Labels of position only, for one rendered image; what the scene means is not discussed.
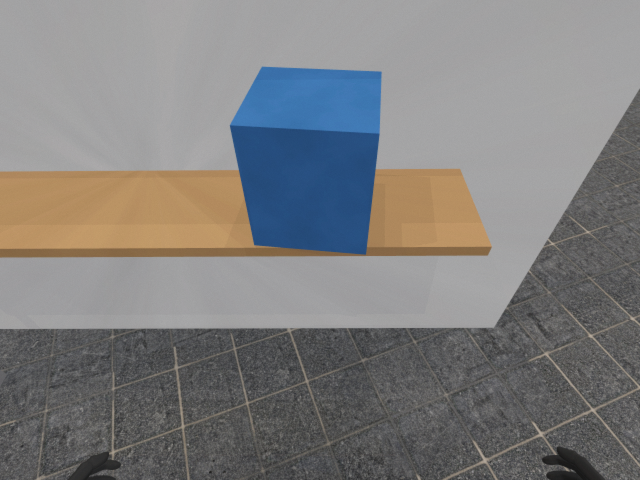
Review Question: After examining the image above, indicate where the robot right hand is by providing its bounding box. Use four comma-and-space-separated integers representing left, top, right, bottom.
542, 446, 605, 480

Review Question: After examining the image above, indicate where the robot left hand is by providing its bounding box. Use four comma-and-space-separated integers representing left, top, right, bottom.
68, 452, 121, 480

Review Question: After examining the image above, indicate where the table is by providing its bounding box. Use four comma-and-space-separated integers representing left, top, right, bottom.
0, 169, 492, 386

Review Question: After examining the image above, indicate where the carton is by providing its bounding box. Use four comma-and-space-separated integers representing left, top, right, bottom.
230, 67, 382, 255

